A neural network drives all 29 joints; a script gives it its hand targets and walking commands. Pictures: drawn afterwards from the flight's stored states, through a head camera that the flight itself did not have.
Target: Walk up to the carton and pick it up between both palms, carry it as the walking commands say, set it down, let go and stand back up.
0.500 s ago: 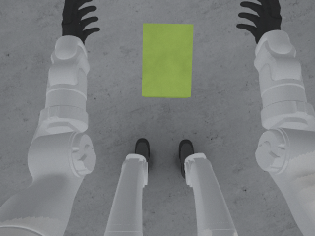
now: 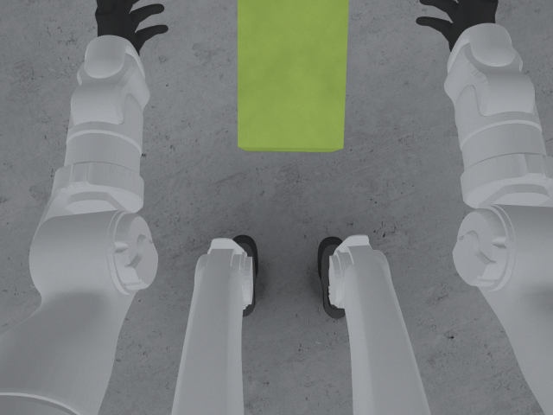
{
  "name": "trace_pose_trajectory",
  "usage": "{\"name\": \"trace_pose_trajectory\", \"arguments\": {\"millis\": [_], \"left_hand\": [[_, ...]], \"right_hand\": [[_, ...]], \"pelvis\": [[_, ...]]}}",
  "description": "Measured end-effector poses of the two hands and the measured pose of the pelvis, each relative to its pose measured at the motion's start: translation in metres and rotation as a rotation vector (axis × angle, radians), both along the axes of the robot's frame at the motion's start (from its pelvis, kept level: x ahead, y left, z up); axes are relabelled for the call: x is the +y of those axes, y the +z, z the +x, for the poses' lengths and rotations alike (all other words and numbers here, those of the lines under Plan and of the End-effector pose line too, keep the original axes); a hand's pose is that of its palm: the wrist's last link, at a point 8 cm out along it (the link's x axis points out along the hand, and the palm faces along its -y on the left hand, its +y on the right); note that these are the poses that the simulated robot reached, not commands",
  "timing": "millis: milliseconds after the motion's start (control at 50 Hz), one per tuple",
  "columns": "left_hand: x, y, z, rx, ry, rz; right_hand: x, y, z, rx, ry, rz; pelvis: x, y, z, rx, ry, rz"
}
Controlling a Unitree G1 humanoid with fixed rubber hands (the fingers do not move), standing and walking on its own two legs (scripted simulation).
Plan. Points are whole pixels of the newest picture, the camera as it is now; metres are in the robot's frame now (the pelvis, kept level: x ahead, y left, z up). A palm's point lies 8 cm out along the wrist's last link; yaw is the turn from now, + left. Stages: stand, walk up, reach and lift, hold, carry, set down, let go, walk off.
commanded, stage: reach and lift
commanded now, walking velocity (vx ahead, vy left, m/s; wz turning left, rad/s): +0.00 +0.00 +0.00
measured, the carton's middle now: (290, 80) +0.58 -0.01 -0.46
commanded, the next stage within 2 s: none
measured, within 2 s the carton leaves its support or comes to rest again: neither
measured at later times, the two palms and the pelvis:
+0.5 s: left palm (166, 73) +0.55 +0.19 -0.26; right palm (413, 67) +0.54 -0.20 -0.26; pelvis -0.02 +0.01 -0.12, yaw +0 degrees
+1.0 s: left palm (190, 93) +0.54 +0.18 -0.37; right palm (389, 91) +0.53 -0.20 -0.37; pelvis -0.03 +0.01 -0.19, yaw +0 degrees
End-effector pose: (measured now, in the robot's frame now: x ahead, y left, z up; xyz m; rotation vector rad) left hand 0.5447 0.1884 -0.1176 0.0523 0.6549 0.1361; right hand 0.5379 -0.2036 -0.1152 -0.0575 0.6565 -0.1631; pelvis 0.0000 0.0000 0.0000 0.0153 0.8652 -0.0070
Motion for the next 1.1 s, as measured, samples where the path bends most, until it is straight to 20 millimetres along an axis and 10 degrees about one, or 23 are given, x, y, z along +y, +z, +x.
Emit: {"name": "trace_pose_trajectory", "arguments": {"millis": [820, 1100], "left_hand": [[-0.011, -0.234, -0.005, 0.082, -0.034, 0.003], [-0.007, -0.246, -0.002, 0.088, -0.018, -0.004]], "right_hand": [[0.008, -0.233, -0.009, 0.075, -0.005, 0.013], [0.008, -0.250, -0.009, 0.087, 0.010, 0.020]], "pelvis": [[0.008, -0.173, -0.031, -0.240, 0.005, -0.009], [0.007, -0.191, -0.026, -0.311, 0.003, -0.011]]}}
